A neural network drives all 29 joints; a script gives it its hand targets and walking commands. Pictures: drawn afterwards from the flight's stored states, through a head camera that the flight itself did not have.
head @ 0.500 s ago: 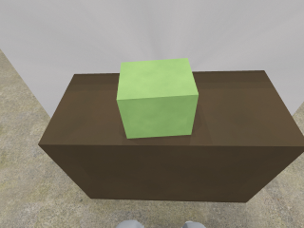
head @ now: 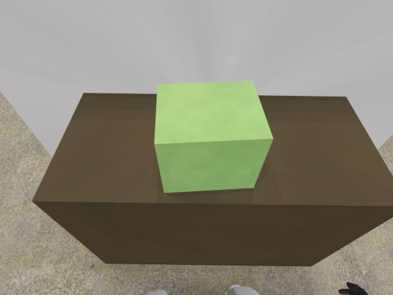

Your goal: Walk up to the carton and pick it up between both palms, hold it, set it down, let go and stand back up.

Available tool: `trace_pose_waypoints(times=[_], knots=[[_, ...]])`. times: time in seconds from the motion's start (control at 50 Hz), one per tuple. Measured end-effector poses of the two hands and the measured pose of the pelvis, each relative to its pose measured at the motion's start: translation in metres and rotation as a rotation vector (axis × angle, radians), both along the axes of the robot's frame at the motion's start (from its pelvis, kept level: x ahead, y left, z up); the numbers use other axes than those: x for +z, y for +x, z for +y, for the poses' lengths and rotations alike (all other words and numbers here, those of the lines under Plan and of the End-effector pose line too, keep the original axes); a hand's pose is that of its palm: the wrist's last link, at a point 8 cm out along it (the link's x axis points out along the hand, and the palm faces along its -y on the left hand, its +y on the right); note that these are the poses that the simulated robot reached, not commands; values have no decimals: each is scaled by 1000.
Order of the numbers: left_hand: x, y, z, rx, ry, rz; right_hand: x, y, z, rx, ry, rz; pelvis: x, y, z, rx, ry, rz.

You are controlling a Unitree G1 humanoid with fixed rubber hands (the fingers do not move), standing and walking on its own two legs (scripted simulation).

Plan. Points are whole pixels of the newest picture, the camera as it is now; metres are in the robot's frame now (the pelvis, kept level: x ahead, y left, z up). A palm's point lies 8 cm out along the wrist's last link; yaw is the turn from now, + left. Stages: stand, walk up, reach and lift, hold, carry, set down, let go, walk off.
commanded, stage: walk up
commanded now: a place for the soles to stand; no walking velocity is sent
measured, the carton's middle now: (207, 138) +0.48 -0.01 +0.01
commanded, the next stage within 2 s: reach and lift in 0.90 s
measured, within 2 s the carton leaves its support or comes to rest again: neither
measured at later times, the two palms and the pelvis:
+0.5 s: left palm out of the picture +0.04 +0.32 -0.11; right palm out of the picture +0.11 -0.32 -0.08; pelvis -0.02 +0.00 +0.00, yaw +0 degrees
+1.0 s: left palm out of the picture +0.08 +0.30 -0.10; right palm out of the picture +0.10 -0.32 -0.09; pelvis -0.02 -0.01 +0.00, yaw -1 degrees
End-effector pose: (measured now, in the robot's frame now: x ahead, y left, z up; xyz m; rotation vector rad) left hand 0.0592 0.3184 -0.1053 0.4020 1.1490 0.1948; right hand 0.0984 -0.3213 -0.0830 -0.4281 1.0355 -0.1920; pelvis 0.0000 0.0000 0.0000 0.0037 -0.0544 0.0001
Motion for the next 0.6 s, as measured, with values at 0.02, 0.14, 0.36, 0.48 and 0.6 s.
trace_pose_waypoints(times=[0.02,0.14,0.36,0.48,0.6], knots=[[0,3,0,-1,-1,-4,1,3,1,2,1,-10,0,0,0,-1,0,0],[0,6,-5,-5,-2,-22,4,17,-2,6,2,-42,0,-3,-4,-2,5,-5],[-3,-9,-4,9,-1,0,6,13,-3,6,3,-66,0,-13,-5,-3,6,-19],[-4,-16,-3,13,-5,6,6,8,-2,2,4,-62,-1,-17,-4,-2,6,-26],[-4,-16,-8,8,-17,17,7,5,-7,4,4,-75,-1,-17,-9,-7,6,-26]])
